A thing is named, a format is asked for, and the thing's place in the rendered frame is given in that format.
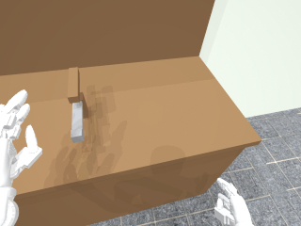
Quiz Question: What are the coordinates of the left robot hand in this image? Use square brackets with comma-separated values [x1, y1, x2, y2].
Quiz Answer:
[0, 89, 42, 187]

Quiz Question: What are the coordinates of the tap lever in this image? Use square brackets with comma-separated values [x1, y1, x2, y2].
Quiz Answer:
[71, 101, 85, 143]

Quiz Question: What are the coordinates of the right robot hand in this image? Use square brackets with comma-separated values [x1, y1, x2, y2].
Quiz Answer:
[214, 178, 252, 226]

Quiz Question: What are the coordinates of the counter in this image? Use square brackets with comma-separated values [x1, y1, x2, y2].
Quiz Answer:
[0, 0, 262, 226]

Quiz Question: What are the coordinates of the left robot forearm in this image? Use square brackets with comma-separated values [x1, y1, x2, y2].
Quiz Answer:
[0, 186, 19, 226]

